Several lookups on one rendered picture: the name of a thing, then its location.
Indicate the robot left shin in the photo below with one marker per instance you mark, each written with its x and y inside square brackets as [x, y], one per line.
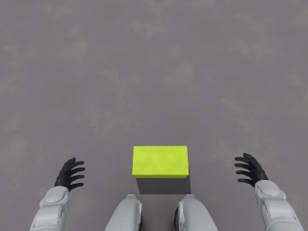
[132, 196]

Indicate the right robot hand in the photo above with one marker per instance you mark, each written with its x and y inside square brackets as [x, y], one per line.
[255, 172]

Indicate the robot right forearm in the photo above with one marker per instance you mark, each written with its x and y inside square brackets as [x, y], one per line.
[277, 214]

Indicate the carton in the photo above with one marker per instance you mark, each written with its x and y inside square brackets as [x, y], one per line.
[167, 161]

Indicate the left robot hand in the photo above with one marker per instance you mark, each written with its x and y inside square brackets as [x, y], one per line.
[64, 179]

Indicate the robot right shin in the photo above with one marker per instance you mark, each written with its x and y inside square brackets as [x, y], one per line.
[182, 227]

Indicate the robot left forearm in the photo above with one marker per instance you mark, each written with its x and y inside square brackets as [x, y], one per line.
[53, 210]

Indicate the robot shin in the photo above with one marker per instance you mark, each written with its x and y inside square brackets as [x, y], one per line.
[182, 227]
[132, 196]

